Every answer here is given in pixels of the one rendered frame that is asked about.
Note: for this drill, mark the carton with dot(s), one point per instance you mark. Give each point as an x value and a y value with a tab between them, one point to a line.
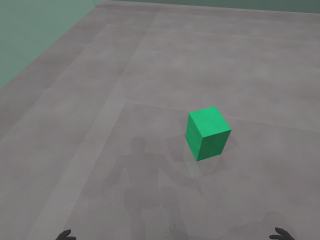
207	133

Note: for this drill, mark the left robot hand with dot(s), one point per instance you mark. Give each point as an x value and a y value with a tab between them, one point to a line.
64	234

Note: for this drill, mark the right robot hand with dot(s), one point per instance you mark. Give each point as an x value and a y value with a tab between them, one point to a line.
284	235

